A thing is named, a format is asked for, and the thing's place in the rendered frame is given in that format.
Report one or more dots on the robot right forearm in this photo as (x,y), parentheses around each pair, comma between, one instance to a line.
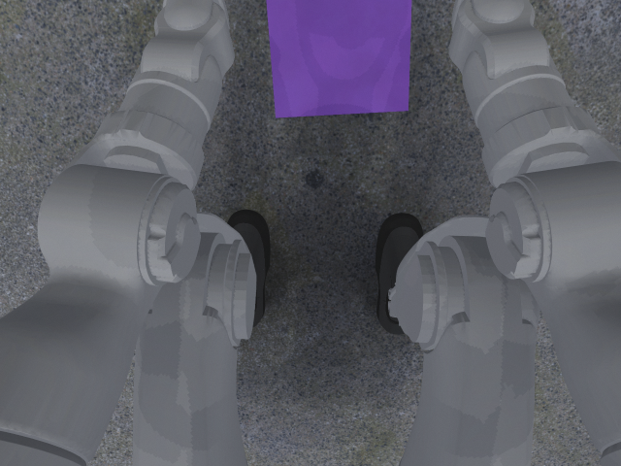
(518,99)

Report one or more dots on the left robot foot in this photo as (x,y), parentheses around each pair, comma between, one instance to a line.
(254,230)

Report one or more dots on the robot left upper arm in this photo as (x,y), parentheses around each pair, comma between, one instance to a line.
(111,238)

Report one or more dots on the robot right upper arm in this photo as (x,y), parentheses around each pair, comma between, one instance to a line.
(559,231)

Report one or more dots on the right robot thigh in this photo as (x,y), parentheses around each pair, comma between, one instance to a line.
(477,398)

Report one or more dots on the robot left forearm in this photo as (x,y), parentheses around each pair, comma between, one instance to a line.
(163,120)

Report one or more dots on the carton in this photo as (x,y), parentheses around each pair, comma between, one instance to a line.
(339,57)

